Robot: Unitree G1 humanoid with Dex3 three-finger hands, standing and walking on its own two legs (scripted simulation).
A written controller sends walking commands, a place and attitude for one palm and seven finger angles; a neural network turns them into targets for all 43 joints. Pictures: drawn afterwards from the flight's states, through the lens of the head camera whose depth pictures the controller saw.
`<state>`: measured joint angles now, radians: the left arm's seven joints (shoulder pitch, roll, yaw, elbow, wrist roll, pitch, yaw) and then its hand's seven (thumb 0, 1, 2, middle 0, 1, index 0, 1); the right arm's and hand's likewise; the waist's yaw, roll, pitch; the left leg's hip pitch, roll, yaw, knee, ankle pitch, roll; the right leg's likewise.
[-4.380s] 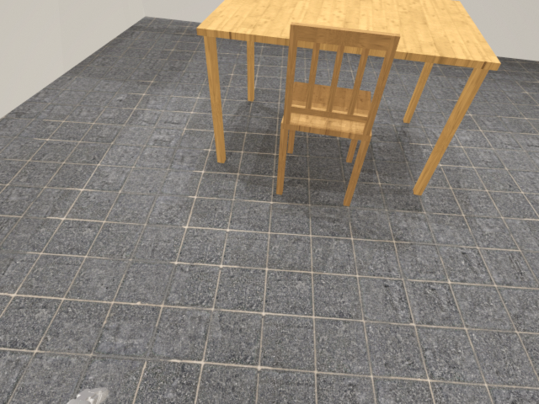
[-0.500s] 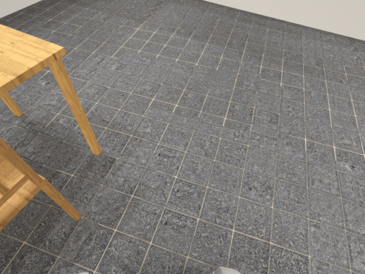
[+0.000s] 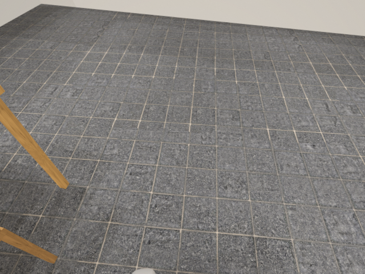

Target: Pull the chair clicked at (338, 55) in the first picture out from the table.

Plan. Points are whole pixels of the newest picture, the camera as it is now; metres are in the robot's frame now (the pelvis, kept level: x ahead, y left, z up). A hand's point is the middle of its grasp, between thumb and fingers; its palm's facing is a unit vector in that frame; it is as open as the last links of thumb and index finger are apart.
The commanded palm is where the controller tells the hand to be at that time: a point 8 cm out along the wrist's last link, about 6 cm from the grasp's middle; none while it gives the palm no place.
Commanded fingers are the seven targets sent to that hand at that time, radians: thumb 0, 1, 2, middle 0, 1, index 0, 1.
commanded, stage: walk to a spot facing it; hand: left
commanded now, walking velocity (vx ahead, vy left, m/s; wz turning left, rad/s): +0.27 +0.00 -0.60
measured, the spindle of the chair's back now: out of the picture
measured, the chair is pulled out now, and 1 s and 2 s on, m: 0.00 0.00 0.00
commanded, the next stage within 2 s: turn to face it in 0.62 s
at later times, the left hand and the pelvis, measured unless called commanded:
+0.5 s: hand (113, 234) +0.24 +0.22 -0.18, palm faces -0.28 -0.95 -0.16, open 7.4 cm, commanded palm none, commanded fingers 0.00 0.90 0.90 -0.20 -0.30 -0.20 -0.30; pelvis +0.11 +0.06 +0.00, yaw -18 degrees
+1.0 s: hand (156, 186) +0.39 +0.12 -0.17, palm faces -0.43 -0.89 -0.15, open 7.4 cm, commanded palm none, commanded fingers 0.00 0.90 0.90 -0.20 -0.30 -0.20 -0.30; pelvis +0.21 +0.03 -0.01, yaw -24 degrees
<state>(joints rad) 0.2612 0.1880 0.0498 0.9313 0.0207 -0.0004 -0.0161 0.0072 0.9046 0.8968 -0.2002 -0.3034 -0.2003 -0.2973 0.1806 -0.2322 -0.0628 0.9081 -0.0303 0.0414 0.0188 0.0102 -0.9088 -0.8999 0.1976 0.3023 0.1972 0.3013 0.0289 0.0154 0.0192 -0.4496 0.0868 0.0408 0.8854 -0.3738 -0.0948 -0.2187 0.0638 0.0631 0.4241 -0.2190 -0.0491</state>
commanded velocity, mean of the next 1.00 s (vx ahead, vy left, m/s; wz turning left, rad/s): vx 0.05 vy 0.00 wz -0.23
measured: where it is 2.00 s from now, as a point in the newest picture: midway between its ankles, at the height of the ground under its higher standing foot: outside the picture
